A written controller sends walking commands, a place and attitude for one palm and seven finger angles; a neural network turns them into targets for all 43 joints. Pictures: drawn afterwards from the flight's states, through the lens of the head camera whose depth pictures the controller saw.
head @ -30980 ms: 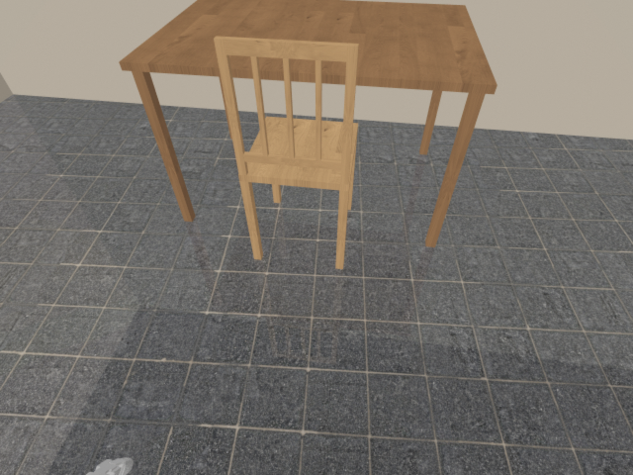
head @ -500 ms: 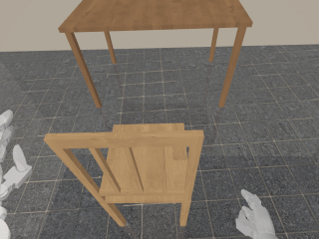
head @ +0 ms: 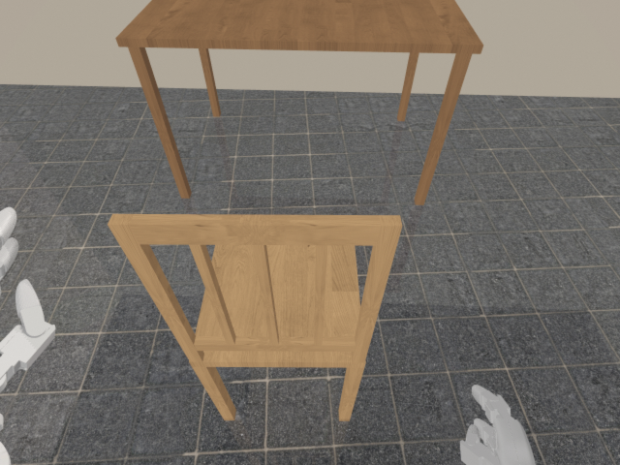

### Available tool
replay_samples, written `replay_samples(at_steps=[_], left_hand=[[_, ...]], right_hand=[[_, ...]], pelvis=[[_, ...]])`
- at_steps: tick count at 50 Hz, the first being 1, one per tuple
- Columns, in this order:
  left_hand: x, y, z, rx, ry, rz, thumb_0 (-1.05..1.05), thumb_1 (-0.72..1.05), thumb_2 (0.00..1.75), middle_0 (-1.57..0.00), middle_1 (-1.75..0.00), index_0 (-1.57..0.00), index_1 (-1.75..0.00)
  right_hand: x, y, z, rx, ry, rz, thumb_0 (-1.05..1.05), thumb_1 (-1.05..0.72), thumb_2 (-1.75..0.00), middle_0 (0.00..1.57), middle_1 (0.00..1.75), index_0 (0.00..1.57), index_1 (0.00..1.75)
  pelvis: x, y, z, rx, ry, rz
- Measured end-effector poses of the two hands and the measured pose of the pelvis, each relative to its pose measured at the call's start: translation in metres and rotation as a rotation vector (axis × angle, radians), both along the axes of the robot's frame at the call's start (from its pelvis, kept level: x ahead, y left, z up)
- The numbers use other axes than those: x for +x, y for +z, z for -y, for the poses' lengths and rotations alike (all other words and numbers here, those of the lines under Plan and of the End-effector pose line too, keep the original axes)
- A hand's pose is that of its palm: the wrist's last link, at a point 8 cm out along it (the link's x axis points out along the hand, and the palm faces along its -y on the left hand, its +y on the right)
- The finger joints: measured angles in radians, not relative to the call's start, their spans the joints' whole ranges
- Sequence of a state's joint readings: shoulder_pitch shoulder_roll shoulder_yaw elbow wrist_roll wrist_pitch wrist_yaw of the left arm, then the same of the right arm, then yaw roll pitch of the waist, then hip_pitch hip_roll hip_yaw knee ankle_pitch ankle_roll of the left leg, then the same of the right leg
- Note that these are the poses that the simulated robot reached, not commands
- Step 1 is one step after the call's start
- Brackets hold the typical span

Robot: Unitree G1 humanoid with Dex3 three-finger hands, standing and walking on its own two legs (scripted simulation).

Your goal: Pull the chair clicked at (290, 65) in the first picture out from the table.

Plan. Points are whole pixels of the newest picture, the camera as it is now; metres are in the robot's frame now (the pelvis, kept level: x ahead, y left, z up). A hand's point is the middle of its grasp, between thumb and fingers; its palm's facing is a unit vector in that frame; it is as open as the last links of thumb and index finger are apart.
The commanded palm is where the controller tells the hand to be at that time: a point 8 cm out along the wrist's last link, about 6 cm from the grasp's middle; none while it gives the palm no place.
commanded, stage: step back with the hand held close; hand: left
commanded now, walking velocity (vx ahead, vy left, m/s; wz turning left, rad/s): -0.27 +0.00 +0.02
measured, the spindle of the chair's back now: (268, 299) +0.38 +0.11 -0.08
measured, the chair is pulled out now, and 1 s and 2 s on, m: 0.78 0.78 0.78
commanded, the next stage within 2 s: stop stepping back and stand still in 0.86 s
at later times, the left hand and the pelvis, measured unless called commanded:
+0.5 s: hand (3, 389) +0.14 +0.26 +0.17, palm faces +0.52 -0.74 -0.42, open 7.4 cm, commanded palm +0.08 +0.30 +0.19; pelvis -0.04 -0.01 -0.01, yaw +4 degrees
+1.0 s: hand out of the picture +0.09 +0.18 +0.18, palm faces +0.29 -0.78 -0.55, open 7.4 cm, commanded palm +0.01 +0.24 +0.19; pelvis -0.13 -0.06 +0.01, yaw +0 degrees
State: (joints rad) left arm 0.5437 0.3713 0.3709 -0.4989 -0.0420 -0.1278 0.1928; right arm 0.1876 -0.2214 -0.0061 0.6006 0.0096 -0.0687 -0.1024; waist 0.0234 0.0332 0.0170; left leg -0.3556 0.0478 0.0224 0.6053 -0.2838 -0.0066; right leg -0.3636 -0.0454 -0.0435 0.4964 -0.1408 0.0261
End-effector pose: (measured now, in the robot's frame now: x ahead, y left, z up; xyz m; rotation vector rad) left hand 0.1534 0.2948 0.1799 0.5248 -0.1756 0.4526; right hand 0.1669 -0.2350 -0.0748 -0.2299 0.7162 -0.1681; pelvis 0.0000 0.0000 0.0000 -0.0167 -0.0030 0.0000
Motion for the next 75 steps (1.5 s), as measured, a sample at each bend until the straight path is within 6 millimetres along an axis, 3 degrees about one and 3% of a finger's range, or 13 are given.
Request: replay_samples(at_steps=[9, 21, 28, 33, 39, 44, 49, 52, 57, 61, 66, 70, 75], left_hand=[[-0.015, 0.012, -0.016, 0.083, -0.03, 0.05, 0.02, 0.89, 0.9, -0.22, -0.3, -0.21, -0.3], [-0.054, 0.011, 0.003, 0.101, 0.026, 0.131, 0.02, 0.89, 0.9, -0.21, -0.3, -0.21, -0.3], [-0.062, 0.006, -0.004, 0.062, -0.012, 0.12, 0.01, 0.89, 0.9, -0.22, -0.3, -0.21, -0.3], [-0.071, 0.01, -0.011, 0.083, -0.021, 0.105, 0.02, 0.89, 0.9, -0.22, -0.3, -0.21, -0.3], [-0.08, 0.029, 0.012, 0.082, -0.074, 0.147, 0.02, 0.89, 0.9, -0.21, -0.3, -0.21, -0.3], [-0.081, 0.028, 0.046, 0.14, -0.146, 0.116, 0.02, 0.89, 0.9, -0.21, -0.3, -0.21, -0.3], [-0.096, 0.026, 0.075, 0.148, -0.22, 0.033, 0.01, 0.89, 0.9, -0.21, -0.3, -0.21, -0.3], [-0.114, 0.02, 0.075, 0.143, -0.204, -0.04, 0.01, 0.89, 0.9, -0.22, -0.3, -0.22, -0.3], [-0.15, 0.004, 0.056, 0.12, -0.128, -0.08, 0.01, 0.88, 0.89, -0.22, -0.3, -0.22, -0.3], [-0.179, 0.005, 0.048, 0.068, -0.066, -0.009, 0.02, 0.88, 0.9, -0.22, -0.3, -0.22, -0.3], [-0.203, 0.019, 0.049, 0.056, -0.011, 0.124, 0.02, 0.89, 0.9, -0.22, -0.3, -0.21, -0.3], [-0.209, 0.02, 0.049, 0.025, 0.02, 0.158, 0.02, 0.89, 0.9, -0.21, -0.3, -0.21, -0.3], [-0.204, 0.006, 0.046, -0.008, -0.018, 0.117, 0.01, 0.89, 0.9, -0.21, -0.3, -0.21, -0.3]], right_hand=[[-0.031, 0.002, -0.008, -0.017, -0.014, -0.005, 0.01, -0.9, -0.9, 0.2, 0.3, 0.2, 0.3], [-0.032, -0.019, -0.004, 0.016, 0.083, 0.002, 0.01, -0.9, -0.89, 0.21, 0.3, 0.2, 0.3], [-0.041, -0.004, 0.001, -0.054, 0.084, -0.021, 0.01, -0.9, -0.89, 0.21, 0.3, 0.2, 0.3], [-0.055, 0.005, -0.007, -0.031, 0.058, 0.004, 0.01, -0.9, -0.9, 0.2, 0.3, 0.2, 0.3], [-0.076, 0.008, -0.007, 0.031, 0.06, 0.011, 0.01, -0.9, -0.89, 0.21, 0.3, 0.2, 0.3], [-0.095, -0.006, 0.012, 0.066, 0.066, 0.017, 0.01, -0.9, -0.89, 0.21, 0.3, 0.2, 0.3], [-0.13, -0.009, 0.046, 0.066, -0.007, -0.038, 0.01, -0.9, -0.89, 0.21, 0.3, 0.2, 0.3], [-0.153, -0.001, 0.066, 0.04, -0.082, -0.057, 0.01, -0.9, -0.89, 0.21, 0.3, 0.2, 0.3], [-0.182, 0.006, 0.085, -0.041, -0.119, -0.029, 0.01, -0.9, -0.9, 0.2, 0.3, 0.2, 0.3], [-0.2, 0.013, 0.082, -0.06, -0.093, -0.018, 0.01, -0.9, -0.9, 0.2, 0.3, 0.2, 0.3], [-0.206, 0.011, 0.067, -0.016, -0.027, 0.035, 0.01, -0.9, -0.9, 0.2, 0.3, 0.2, 0.3], [-0.21, 0.005, 0.054, 0.025, 0.006, 0.039, 0.01, -0.9, -0.9, 0.2, 0.3, 0.2, 0.3], [-0.221, 0.002, 0.045, 0.022, 0.02, 0.02, 0.01, -0.9, -0.89, 0.21, 0.3, 0.2, 0.3]], pelvis=[[-0.018, -0.003, -0.007, -0.011, 0.026, 0.005], [-0.036, -0.016, 0.013, 0.01, 0.063, 0.018], [-0.052, -0.01, 0.004, 0.014, 0.081, -0.023], [-0.064, -0.003, 0.007, -0.009, 0.071, -0.017], [-0.077, 0.005, 0.018, -0.03, 0.018, -0.024], [-0.102, -0.001, 0.04, -0.023, -0.012, -0.029], [-0.127, 0.005, 0.054, -0.005, -0.004, -0.037], [-0.137, 0.009, 0.057, 0.029, -0.014, -0.053], [-0.154, 0.001, 0.055, 0.009, 0.021, -0.035], [-0.167, 0.004, 0.056, 0.028, 0.012, 0.012], [-0.179, 0.004, 0.058, 0.013, 0.03, 0.044], [-0.188, 0.005, 0.058, 0.002, 0.029, 0.046], [-0.205, 0.001, 0.051, 0.005, 0.017, 0.051]])
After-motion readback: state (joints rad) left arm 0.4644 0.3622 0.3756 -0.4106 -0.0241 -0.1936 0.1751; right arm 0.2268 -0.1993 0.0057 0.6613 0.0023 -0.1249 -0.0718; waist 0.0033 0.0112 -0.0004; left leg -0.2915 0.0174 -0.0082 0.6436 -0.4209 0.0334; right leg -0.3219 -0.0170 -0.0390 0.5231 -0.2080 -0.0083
